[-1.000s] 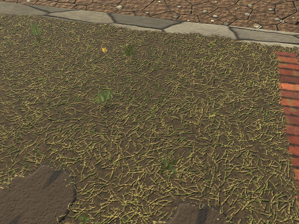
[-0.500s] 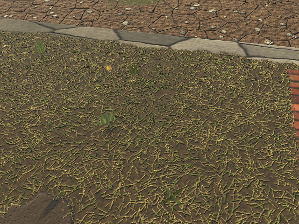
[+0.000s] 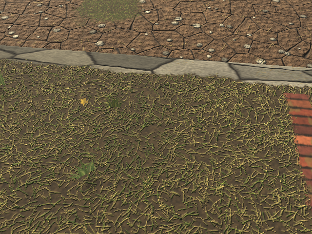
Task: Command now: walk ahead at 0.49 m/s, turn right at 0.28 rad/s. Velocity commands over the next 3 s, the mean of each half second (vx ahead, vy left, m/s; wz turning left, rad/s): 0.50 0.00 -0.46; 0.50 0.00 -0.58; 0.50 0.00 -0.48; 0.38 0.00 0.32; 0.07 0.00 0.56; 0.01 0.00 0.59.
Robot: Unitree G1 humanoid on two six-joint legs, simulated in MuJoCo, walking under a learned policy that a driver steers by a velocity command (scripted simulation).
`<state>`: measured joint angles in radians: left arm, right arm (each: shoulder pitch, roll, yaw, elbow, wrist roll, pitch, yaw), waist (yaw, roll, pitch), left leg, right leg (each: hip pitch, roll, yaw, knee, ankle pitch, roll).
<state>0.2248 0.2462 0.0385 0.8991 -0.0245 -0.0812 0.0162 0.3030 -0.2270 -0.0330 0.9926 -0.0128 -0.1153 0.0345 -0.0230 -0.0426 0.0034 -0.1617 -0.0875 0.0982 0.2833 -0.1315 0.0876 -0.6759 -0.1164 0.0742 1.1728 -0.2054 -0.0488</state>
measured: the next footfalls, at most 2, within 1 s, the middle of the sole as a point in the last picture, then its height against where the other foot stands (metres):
right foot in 0.34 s outside the picture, level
left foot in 0.82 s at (178, 199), level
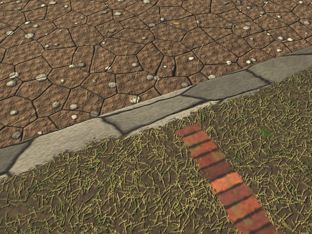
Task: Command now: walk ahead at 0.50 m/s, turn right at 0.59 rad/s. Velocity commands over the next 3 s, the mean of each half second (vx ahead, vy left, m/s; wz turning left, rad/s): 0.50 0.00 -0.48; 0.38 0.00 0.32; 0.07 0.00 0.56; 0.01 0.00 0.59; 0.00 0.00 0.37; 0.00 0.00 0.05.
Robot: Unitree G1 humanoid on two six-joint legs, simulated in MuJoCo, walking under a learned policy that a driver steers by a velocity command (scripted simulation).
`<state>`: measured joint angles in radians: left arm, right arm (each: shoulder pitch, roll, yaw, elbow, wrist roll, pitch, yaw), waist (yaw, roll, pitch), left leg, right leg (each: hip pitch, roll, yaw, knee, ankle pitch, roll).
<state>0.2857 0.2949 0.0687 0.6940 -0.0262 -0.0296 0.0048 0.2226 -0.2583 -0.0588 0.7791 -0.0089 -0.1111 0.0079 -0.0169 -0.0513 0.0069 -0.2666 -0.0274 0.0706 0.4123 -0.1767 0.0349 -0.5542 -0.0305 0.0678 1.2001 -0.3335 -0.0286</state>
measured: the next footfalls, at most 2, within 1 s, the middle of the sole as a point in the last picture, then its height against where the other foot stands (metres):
right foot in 0.36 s outside the picture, level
left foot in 0.90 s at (157, 196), level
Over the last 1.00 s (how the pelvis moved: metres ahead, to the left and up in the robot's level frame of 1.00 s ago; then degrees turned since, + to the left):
0.56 -0.14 0.00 -33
